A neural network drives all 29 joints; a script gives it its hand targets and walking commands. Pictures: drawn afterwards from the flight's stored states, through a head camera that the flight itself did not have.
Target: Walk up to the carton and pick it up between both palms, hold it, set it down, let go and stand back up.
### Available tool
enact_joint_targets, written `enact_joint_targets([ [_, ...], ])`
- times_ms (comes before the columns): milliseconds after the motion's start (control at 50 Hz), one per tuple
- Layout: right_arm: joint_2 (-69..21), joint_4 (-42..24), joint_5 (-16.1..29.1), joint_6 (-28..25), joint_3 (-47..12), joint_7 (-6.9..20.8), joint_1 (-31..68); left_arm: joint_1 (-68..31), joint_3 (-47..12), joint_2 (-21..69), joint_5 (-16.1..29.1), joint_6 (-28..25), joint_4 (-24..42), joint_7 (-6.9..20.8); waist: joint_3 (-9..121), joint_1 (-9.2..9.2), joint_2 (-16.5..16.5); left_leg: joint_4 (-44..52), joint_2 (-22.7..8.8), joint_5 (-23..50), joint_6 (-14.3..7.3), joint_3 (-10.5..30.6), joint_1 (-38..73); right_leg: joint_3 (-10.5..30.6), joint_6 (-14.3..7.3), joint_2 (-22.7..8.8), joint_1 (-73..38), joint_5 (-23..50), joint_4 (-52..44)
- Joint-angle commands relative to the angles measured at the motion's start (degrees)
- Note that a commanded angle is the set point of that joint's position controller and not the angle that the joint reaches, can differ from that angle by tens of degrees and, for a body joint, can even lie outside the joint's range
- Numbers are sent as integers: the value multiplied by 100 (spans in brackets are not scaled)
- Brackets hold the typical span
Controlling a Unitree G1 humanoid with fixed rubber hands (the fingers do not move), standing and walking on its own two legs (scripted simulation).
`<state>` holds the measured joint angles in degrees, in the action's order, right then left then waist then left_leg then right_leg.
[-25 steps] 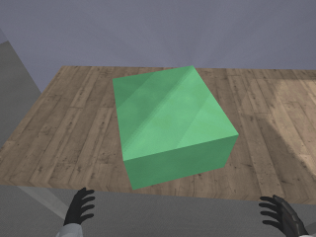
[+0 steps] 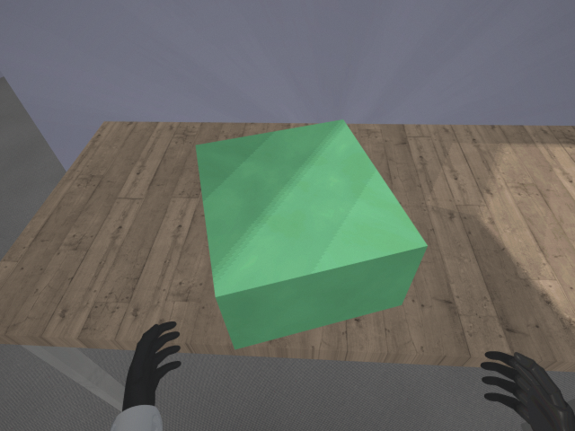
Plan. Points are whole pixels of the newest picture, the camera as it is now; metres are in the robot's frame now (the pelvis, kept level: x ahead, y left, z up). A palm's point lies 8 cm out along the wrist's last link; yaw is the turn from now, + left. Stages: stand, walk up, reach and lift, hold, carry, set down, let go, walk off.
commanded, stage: reach and lift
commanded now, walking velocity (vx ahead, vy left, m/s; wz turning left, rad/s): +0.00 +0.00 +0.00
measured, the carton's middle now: (294, 222) +0.44 +0.04 +0.01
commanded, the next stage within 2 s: none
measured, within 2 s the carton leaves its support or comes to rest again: neither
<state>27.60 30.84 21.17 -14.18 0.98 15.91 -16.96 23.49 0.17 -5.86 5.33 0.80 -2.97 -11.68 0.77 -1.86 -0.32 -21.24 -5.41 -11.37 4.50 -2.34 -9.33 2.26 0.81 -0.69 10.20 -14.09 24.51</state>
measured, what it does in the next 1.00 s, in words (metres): stands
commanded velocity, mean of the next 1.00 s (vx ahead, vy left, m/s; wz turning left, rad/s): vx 0.00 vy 0.00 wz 0.00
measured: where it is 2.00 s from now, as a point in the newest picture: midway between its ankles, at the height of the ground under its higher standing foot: outside the picture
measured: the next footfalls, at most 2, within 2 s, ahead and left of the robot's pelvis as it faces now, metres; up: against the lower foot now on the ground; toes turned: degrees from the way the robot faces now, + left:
none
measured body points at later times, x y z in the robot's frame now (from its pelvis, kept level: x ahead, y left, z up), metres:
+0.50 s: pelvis -0.01 -0.01 +0.00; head +0.00 +0.01 +0.45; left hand +0.20 +0.22 +0.01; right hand +0.25 -0.27 +0.02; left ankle +0.00 +0.17 -0.74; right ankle -0.01 -0.13 -0.74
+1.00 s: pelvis +0.00 +0.00 +0.01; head +0.03 -0.01 +0.45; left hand +0.26 +0.24 +0.07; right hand +0.33 -0.25 +0.05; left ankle +0.00 +0.17 -0.74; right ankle -0.01 -0.13 -0.74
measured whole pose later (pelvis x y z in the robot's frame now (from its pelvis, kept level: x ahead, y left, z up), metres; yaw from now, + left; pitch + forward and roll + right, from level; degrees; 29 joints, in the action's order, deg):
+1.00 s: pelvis +0.00 +0.00 +0.01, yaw -1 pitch +3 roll +0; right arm 33.0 24.2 26.6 -3.5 -1.9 12.7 7.8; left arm 4.3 7.2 -6.8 7.6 16.7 6.1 -9.0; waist -1.3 -4.7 -2.0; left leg -16.2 -5.4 -8.5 4.4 -1.9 -10.1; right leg 3.9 0.8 0.3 10.9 -9.7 18.0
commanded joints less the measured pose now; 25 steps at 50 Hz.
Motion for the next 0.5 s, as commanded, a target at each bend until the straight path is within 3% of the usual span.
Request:
enact_joint_targets([
  [0, 1680, -1401, 418, -762, 556, 10, 882, -252, 234, -299, -9, -512, 1219, -16, 650, -81, 772, -38, 696, 1368, -339, -127, 580, -217, -295, 545, 326, 1504, -569],
  [80, 1753, -1437, 610, -895, 384, 30, 925, -279, 278, -197, -44, -627, 1225, -11, 659, -124, 877, -74, 696, 1439, -352, -140, 484, -168, -290, 558, 270, 1613, -537],
  [160, 1789, -1190, 791, -836, 232, 68, 1066, -552, 270, -139, -94, -616, 1246, -20, 504, -172, 829, -2, 661, 1234, -368, -170, 499, -142, -299, 555, 422, 1196, -575],
  [300, 1710, -1096, 760, -335, 279, 64, 1826, -1498, 230, -184, -61, -172, 1387, -107, 241, -156, 667, 304, 651, 109, -419, -252, 351, -62, -327, 420, 619, 75, -711],
  [380, 1704, -1348, 658, -55, 459, -6, 2203, -1932, 266, -334, 11, 124, 1810, -198, 583, -166, 440, 328, 678, 132, -397, -264, 483, -76, -342, 374, 553, 197, -684],
  [480, 1770, -1400, 561, 165, 593, -115, 2376, -2001, 346, -446, 15, 413, 2031, -183, 1086, -150, 229, 200, 697, 972, -326, -237, 758, -98, -370, 380, 320, 992, -668],
])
